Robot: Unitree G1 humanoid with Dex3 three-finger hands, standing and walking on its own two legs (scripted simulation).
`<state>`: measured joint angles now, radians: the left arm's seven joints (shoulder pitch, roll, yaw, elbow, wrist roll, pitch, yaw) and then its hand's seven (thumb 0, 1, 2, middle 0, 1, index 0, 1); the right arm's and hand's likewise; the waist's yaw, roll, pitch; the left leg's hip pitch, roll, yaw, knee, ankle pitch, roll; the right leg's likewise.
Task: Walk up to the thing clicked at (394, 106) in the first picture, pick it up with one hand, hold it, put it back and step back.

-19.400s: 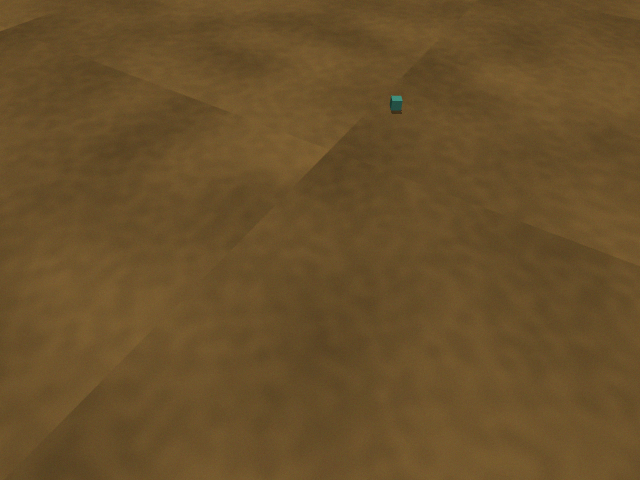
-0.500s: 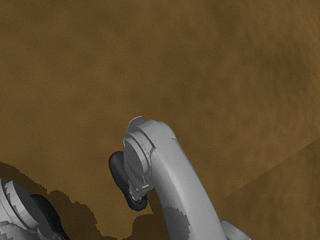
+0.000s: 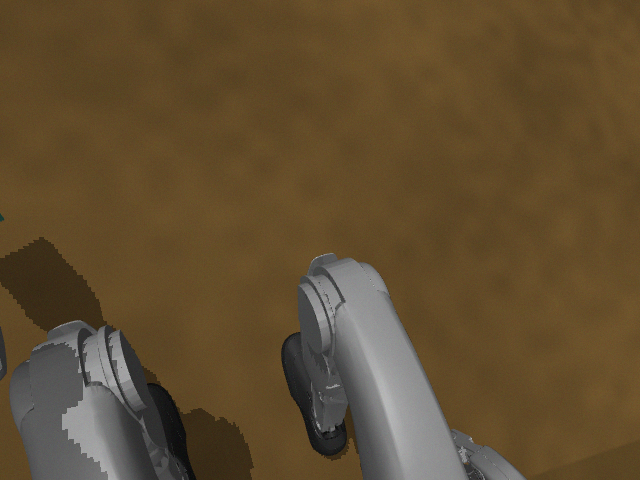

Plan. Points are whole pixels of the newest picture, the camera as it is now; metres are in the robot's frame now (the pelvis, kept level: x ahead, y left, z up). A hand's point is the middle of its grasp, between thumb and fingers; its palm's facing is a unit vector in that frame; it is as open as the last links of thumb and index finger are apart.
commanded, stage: settle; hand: left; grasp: from above
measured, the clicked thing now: out of the picture +0.48 +0.32 -0.20
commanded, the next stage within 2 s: lift in 0.06 s
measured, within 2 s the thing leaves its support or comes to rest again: neither
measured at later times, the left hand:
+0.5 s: hand out of the picture +0.46 +0.33 -0.08, palm faces -0.34 -0.24 -0.91, open 8.6 cm
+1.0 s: hand out of the picture +0.38 +0.31 +0.11, palm faces -0.33 -0.23 -0.92, open 8.5 cm
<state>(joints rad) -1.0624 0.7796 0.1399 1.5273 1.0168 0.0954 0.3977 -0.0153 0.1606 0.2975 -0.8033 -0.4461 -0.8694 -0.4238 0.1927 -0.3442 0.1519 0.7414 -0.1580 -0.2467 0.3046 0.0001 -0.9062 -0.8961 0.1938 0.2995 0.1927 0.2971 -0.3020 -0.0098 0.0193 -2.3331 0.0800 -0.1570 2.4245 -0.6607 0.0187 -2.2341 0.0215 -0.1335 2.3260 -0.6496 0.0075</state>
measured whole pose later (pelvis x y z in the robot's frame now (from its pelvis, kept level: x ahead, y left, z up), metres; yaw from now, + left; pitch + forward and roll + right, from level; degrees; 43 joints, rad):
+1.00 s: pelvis +0.01 +0.00 +0.19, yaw +7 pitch +30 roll -4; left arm -0.61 0.46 -0.05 0.89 0.89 0.28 0.17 -0.03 0.16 0.28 -0.87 -0.32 -0.93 -0.31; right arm 0.17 -0.26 0.00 0.71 0.01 -0.03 0.01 0.00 -0.91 -0.90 0.20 0.30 0.20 0.30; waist -0.11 0.06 -0.20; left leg -1.72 0.07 -0.05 1.79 -0.60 0.01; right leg -1.66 0.00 -0.06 1.75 -0.61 0.00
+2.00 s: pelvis +0.09 +0.01 +0.42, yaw +9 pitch +9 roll -1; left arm -0.40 0.29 -0.21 0.88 0.85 0.35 0.19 -0.04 0.16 0.27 -0.89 -0.24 -0.96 -0.24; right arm 0.27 -0.25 -0.01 0.77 0.04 -0.07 -0.03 0.01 -0.90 -0.90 0.20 0.30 0.20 0.30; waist -0.06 0.04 -0.09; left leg -0.55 0.04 0.03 0.75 -0.36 0.00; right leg -0.52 -0.01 -0.02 0.73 -0.37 0.01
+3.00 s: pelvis +0.08 +0.01 +0.44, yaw +9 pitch +2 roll +0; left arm -0.30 0.29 -0.28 0.65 0.87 0.44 0.04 -0.03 0.19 0.25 -0.84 -0.32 -0.91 -0.30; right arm 0.20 -0.26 0.01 0.72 0.06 -0.05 -0.01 0.01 -0.91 -0.90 0.20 0.30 0.20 0.30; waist 0.00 0.06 -0.04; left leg -0.30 0.03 0.05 0.52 -0.25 0.00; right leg -0.29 -0.01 0.00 0.53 -0.27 0.00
